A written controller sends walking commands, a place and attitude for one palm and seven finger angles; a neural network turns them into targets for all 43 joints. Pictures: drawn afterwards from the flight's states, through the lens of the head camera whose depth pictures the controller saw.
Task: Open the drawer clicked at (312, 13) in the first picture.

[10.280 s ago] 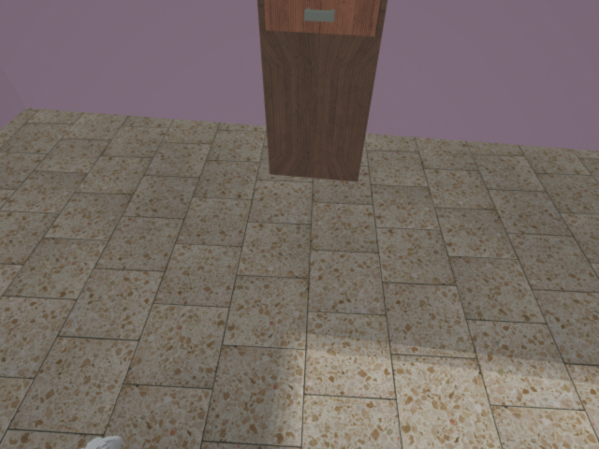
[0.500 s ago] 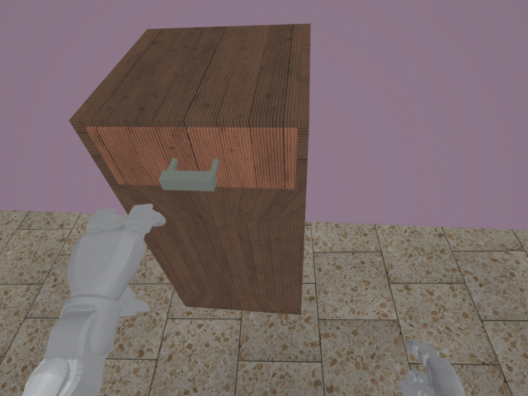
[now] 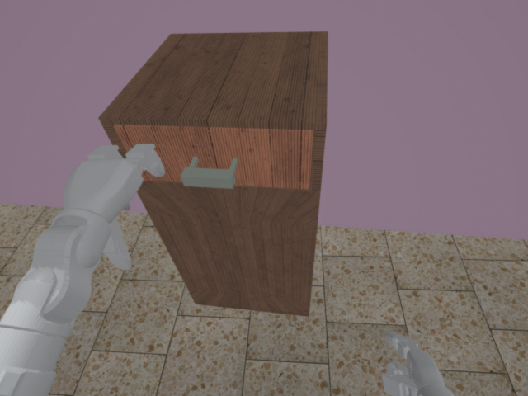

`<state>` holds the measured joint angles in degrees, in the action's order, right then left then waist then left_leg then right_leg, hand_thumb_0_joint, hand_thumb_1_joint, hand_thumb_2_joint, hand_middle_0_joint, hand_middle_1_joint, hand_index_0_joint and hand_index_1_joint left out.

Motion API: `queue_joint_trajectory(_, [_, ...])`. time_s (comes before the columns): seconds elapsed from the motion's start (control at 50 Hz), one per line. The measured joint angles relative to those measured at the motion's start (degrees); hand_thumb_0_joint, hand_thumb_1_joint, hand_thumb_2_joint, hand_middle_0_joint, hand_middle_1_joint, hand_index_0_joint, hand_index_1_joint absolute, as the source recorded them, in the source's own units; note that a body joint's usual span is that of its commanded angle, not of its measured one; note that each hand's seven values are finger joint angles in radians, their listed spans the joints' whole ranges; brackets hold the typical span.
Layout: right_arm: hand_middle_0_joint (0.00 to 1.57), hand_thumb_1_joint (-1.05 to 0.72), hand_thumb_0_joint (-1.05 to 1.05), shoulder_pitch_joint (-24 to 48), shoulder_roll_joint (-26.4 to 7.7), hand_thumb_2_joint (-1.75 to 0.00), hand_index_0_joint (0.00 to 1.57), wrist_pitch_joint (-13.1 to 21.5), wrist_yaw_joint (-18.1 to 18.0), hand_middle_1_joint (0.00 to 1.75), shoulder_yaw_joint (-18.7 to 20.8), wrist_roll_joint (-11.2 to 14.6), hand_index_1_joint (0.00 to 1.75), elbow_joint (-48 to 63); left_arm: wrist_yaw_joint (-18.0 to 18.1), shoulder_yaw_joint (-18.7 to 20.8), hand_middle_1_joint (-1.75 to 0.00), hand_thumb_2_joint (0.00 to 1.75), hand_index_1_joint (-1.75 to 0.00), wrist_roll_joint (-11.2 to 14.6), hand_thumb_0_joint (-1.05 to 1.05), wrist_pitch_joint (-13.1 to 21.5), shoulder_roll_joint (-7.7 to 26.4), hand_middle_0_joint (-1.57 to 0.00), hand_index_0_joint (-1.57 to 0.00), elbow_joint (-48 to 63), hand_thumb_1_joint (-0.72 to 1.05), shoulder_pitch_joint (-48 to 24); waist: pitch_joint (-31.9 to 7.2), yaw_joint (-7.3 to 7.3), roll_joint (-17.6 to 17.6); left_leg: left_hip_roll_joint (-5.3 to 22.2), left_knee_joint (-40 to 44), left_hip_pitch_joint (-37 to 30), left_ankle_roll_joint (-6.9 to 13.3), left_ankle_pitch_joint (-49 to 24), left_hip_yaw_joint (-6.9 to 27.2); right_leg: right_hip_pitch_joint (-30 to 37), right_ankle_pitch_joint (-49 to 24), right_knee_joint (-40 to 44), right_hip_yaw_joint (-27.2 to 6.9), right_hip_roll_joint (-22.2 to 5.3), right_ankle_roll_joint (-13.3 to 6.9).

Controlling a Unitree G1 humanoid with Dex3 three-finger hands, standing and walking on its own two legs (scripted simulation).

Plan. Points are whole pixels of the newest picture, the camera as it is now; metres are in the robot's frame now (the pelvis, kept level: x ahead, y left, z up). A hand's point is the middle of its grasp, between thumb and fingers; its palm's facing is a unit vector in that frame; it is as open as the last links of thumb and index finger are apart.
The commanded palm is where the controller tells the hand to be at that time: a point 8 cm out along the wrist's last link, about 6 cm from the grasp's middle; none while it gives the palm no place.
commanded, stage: raise the hand with hooked fingers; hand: left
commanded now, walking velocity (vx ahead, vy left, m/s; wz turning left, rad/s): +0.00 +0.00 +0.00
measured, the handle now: (211, 170) +0.53 +0.20 +0.03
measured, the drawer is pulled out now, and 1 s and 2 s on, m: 0.00 0.00 0.00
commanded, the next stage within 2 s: move the hooked fingers above the handle in 0.26 s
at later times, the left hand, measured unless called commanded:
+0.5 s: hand (136, 223) +0.30 +0.23 +0.13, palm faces +0.06 -0.06 -1.00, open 13.9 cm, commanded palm +0.29 +0.23 +0.19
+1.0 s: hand (168, 195) +0.37 +0.21 +0.11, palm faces +0.02 -0.05 -1.00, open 13.8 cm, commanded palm +0.35 +0.22 +0.17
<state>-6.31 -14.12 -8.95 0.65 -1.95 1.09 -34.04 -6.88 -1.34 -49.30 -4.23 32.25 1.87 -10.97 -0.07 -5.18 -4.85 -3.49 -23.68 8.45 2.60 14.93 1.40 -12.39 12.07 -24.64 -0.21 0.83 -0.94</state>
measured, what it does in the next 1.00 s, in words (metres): stands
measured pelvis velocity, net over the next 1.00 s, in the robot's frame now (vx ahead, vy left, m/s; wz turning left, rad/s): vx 0.00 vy -0.02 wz -0.01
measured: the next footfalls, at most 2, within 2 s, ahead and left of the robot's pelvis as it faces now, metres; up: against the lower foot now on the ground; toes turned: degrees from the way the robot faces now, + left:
none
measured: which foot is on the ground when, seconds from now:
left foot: down 0.00-1.00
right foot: down 0.00-1.00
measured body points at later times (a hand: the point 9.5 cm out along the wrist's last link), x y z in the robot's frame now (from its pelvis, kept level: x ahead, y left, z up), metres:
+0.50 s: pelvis -0.02 -0.01 +0.00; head -0.01 -0.05 +0.45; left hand +0.29 +0.23 +0.18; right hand +0.19 -0.22 -0.11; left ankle -0.03 +0.09 -0.74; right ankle +0.01 -0.11 -0.74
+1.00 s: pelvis +0.00 -0.02 +0.00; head +0.03 -0.05 +0.45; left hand +0.37 +0.21 +0.16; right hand +0.15 -0.27 -0.13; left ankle -0.03 +0.09 -0.74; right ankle +0.01 -0.11 -0.74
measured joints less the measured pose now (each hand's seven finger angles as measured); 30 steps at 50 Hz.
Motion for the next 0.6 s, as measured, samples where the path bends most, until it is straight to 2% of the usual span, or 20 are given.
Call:
queue_joint_trajectory(0.08, [0.21,-0.9,0.01,-1.5,-0.9,-0.9,0.2,0.2,0.3,0.3,0.6,-0.1,0.3,-0.2,0.1,0.4,-1.2,0.3,-1.2,0.6,0.0,2.2,-0.2,-0.31,-0.32,1.2,-0.49,2.1,0.3,0.08,0.1,0.0,0.2,0.5,0.1,-0.4,-0.2,-0.5,-0.5,0.2,-0.2,0.0,0.1])
queue_joint_trajectory(0.2, [0.2,-0.9,0.02,-2.7,-1.5,-0.9,0.2,0.7,0.1,0.3,1.6,-0.2,0.3,-1.6,3.1,0.2,-1.2,0.3,-1.2,0.3,0.0,4.8,-0.3,-0.32,-0.32,1.7,-0.49,3.4,1.0,-0.17,0.6,0.0,0.1,1.0,-0.1,-0.8,-0.2,-1.1,-0.9,0.1,-0.2,0.0,-0.1])
queue_joint_trajectory(0.3, [0.2,-0.9,0.02,-2.3,-1.4,-0.9,0.2,0.9,0.0,0.3,1.9,0.1,0.3,-2.5,5.2,0.5,-1.2,0.3,-1.2,0.2,0.0,4.1,-0.3,-0.32,-0.32,0.7,-0.49,2.7,0.8,-0.27,0.4,0.1,0.3,1.1,-0.3,-1.2,-0.1,-1.2,-1.2,0.3,0.0,0.1,-0.2])
queue_joint_trajectory(0.42, [0.2,-0.9,0.02,-1.0,-1.0,-0.9,0.2,0.8,-0.4,0.3,1.3,0.4,0.3,-2.0,4.2,-0.3,-1.2,0.3,-1.2,-0.1,0.0,2.1,-0.7,-0.32,-0.32,-1.0,-0.49,1.8,0.5,-0.02,-0.1,0.2,0.6,0.9,-0.5,-1.6,-0.1,-1.1,-1.4,0.3,0.0,0.2,-0.4])
queue_joint_trajectory(0.6, [0.2,-0.9,0.01,0.0,-0.4,-0.9,0.2,1.6,-1.7,0.3,0.8,0.5,0.3,-1.6,3.8,-3.1,-1.2,0.3,-1.2,-1.3,0.0,4.9,-1.4,-0.32,-0.32,-8.5,-0.49,-3.8,0.3,0.12,0.5,0.5,-0.2,2.1,-1.0,-1.5,0.6,-2.0,-1.3,-0.3,0.8,0.4,-1.0])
